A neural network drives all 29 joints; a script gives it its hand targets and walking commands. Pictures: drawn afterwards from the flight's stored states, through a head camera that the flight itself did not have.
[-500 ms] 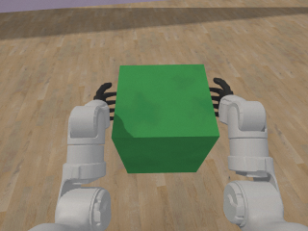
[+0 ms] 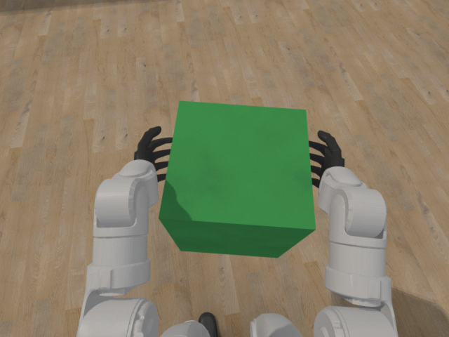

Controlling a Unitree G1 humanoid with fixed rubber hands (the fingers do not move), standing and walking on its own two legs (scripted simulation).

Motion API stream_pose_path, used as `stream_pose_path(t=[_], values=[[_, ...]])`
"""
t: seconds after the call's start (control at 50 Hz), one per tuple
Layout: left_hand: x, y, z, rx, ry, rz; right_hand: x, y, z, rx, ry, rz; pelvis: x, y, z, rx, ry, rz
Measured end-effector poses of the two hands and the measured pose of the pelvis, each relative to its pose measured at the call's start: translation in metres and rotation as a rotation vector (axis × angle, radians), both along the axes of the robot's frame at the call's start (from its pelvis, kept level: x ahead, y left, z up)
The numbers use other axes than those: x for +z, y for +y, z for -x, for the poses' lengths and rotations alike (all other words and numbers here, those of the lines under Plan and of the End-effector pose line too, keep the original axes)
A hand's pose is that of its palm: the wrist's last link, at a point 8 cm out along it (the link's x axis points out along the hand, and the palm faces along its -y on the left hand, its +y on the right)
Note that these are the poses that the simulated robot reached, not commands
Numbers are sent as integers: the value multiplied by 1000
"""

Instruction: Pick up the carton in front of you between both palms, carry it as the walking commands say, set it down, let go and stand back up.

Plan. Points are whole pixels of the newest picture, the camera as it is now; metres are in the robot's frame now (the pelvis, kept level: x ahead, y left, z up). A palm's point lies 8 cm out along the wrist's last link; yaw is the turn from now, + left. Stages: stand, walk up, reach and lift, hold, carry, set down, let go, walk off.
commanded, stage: carry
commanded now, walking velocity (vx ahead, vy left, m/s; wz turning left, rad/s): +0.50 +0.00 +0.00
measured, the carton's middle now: (235, 189) +0.36 -0.01 -0.01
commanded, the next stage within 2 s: none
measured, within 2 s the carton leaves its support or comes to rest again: neither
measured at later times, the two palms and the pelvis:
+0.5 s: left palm (170, 74) +0.56 +0.11 +0.09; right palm (319, 65) +0.59 -0.19 +0.09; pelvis +0.32 -0.06 +0.01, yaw +3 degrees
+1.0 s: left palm out of the picture +0.88 +0.13 +0.08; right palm out of the picture +0.88 -0.17 +0.09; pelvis +0.62 -0.01 +0.01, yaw +0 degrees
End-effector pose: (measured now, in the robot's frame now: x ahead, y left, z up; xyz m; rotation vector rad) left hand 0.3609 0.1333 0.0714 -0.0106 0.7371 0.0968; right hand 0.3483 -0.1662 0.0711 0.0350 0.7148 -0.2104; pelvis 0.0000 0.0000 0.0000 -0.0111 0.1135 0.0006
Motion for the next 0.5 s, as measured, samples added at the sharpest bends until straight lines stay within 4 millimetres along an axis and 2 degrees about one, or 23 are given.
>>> stream_pose_path(t=[0.1, 0.18, 0.24, 0.3, 0.4, 0.5], values=[[27, -17, -54, -11, -44, 25, 32, -16, -48, -48, -44, -16, 14, -5, -65, -10, 4, 32], [36, -21, -85, 33, -73, 44, 47, -19, -92, -12, -77, -42, 14, -20, -125, -9, -5, 32], [34, -24, -107, 78, -92, 43, 44, -22, -125, 22, -94, -53, 5, -35, -172, -1, -24, 19], [27, -28, -132, 99, -99, 12, 31, -26, -159, 66, -99, -52, -9, -49, -215, 30, -43, 19], [14, -27, -158, 138, 19, -3, 14, -24, -197, 113, 19, -45, 2, -60, -267, 56, -41, -8], [20, -26, -202, 146, 30, -13, 18, -23, -244, 135, 31, -37, 12, -60, -319, 54, -36, -26]])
